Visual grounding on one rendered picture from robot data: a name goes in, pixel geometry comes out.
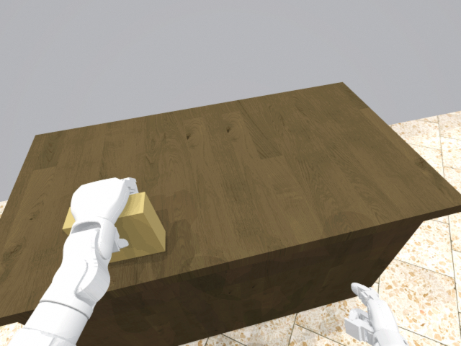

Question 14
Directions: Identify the right robot hand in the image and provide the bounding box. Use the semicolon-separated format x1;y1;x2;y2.
344;283;400;345

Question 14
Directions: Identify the left robot hand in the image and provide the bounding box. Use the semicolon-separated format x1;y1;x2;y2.
71;177;139;253

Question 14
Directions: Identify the left robot forearm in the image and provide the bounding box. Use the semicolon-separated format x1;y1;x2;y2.
7;216;116;346

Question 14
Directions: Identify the right robot forearm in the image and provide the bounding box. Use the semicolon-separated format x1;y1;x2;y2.
372;329;409;346

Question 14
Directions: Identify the sponge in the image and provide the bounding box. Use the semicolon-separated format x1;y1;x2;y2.
63;192;166;263

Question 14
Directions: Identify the table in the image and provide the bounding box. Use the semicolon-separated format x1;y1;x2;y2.
0;82;461;346

